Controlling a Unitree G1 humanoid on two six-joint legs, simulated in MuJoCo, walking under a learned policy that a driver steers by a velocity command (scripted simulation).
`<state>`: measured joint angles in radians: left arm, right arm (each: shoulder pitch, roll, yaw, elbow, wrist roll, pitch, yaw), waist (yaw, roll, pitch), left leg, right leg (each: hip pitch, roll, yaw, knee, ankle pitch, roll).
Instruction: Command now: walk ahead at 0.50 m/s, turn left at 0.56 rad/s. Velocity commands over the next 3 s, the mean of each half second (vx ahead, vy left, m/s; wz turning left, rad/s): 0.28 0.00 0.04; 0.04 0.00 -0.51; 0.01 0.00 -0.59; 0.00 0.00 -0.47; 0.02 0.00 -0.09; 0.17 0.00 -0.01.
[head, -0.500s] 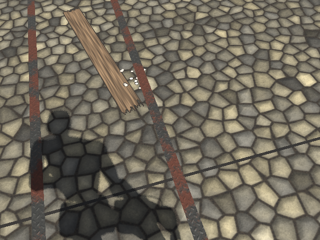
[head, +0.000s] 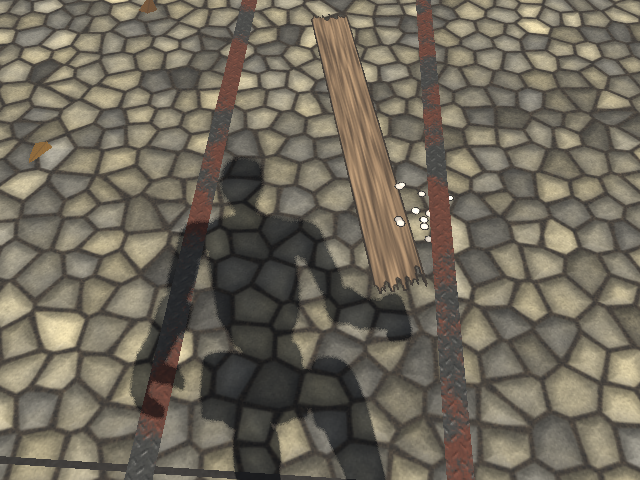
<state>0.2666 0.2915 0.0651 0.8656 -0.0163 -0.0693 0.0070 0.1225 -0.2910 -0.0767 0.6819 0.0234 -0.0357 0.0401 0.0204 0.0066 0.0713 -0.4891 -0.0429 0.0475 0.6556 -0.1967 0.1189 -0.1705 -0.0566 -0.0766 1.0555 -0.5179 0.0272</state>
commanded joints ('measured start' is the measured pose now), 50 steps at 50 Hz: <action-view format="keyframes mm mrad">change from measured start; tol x16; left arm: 1 -117 122 9 -158 -25 -84 -12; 50 -107 95 46 -290 -10 122 14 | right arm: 1 229 -167 -50 -12 -4 -28 -9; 50 47 -112 -17 -47 -43 31 -94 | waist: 1 -109 30 -217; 19 -10 69 -115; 22 -36 -297 -360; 26 -6 -11 -208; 40 -44 -158 -187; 42 -5 263 -133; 50 -44 147 -101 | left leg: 1 681 313 -633 -373 -49 228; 8 267 177 -201 -409 679 145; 16 399 207 -107 -346 567 59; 20 452 167 -72 -4 707 -8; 21 306 70 -27 271 422 -71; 22 -41 -104 -45 607 -420 -153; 24 -149 -24 -186 729 -392 -151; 40 266 19 -121 -230 -10 -131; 43 287 454 -585 -397 122 148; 50 396 280 -192 -325 309 78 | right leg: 1 -646 -8 166 258 100 -46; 13 -288 1 72 -437 723 -1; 19 -283 57 62 -542 485 -82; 20 -168 65 73 -605 636 -110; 22 322 -301 638 -591 1251 -409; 27 -74 -143 493 -761 437 -276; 40 -182 -9 527 -679 226 -163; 42 -466 215 221 -321 -41 -55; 44 -458 140 239 39 -13 -2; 50 -520 86 134 70 156 80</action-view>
